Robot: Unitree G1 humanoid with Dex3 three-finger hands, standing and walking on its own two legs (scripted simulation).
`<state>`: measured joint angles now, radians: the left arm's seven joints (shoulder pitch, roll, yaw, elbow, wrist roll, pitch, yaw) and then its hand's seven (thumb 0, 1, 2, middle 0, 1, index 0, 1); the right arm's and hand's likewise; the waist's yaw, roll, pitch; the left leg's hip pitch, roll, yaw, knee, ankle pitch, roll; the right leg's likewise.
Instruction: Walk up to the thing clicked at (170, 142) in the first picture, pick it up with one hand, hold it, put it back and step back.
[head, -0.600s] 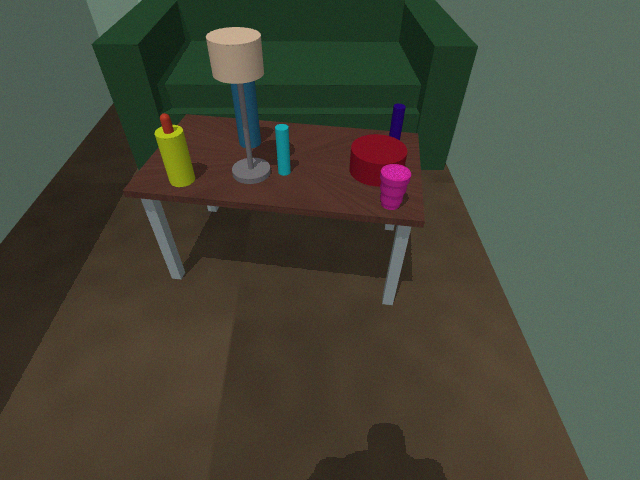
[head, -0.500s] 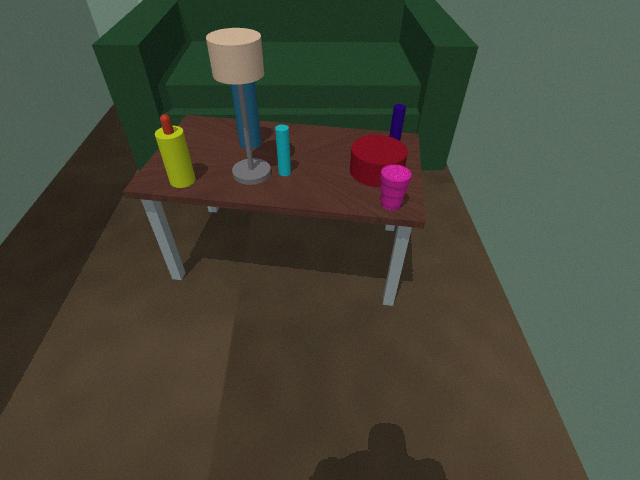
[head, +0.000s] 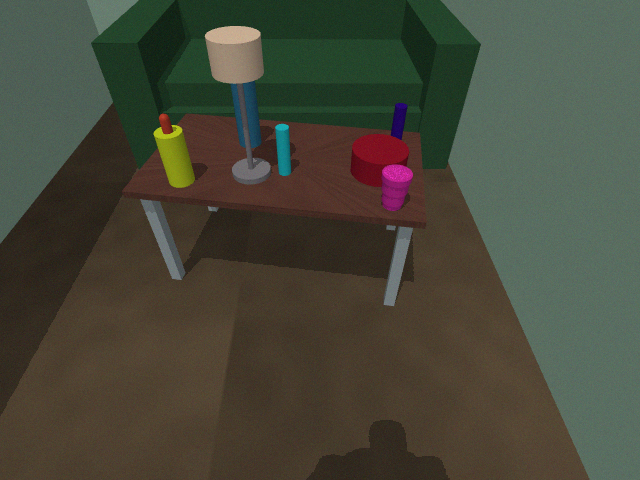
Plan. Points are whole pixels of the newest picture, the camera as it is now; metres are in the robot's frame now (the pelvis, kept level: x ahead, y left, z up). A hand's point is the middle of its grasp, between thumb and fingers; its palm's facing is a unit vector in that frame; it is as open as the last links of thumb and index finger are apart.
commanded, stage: stand
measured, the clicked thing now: (173, 149) +1.11 +0.49 -0.19
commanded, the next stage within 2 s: walk up in 0.52 s
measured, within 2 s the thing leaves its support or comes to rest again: neither
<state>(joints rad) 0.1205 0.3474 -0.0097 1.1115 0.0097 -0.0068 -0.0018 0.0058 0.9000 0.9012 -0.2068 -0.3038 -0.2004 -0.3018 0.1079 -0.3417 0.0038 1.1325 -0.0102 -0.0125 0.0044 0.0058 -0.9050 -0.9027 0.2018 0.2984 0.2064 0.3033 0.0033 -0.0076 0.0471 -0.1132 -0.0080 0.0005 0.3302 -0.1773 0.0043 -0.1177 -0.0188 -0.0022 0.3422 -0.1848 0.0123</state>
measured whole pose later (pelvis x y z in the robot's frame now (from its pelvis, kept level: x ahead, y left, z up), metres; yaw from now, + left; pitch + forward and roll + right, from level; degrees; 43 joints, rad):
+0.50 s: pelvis +0.00 +0.00 +0.00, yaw +0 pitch -2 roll +0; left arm 0.13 0.35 -0.01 1.11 0.01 -0.01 0.00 0.01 0.90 0.90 -0.21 -0.30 -0.20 -0.30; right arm 0.12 -0.34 0.00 1.13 -0.01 -0.01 0.00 0.01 -0.91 -0.90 0.20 0.30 0.21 0.30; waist 0.00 0.00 0.05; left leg -0.10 0.00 0.00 0.32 -0.17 0.00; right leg -0.11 -0.01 -0.01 0.33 -0.18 0.01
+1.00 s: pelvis +0.08 +0.13 -0.03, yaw +14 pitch -3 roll -1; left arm 0.22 0.48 0.08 0.98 0.02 -0.02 0.00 0.01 0.90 0.90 -0.20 -0.30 -0.20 -0.30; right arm 0.27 -0.39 -0.10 0.89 -0.03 0.01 0.11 0.00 -0.91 -0.90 0.20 0.30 0.20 0.30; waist -0.04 -0.03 0.08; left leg -0.38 0.05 0.02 0.72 -0.30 0.02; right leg -0.33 -0.12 -0.02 1.12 -0.54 -0.04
